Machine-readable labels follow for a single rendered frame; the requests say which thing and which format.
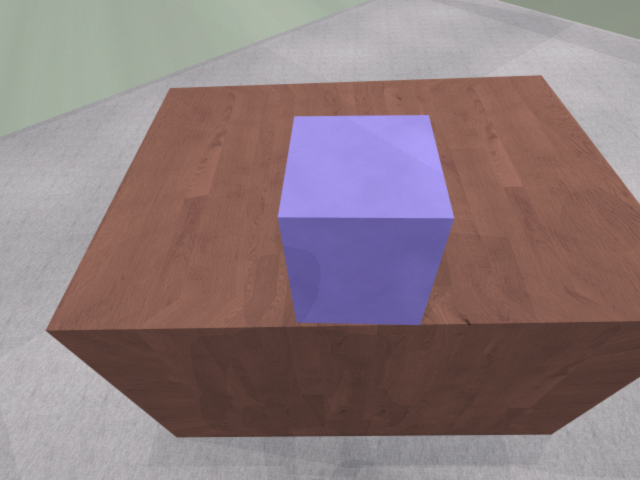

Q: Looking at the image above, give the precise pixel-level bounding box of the pedestal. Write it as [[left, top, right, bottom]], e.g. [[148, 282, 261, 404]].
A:
[[45, 75, 640, 437]]

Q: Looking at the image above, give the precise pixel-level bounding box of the carton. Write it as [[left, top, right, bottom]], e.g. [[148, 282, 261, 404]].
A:
[[278, 115, 454, 325]]

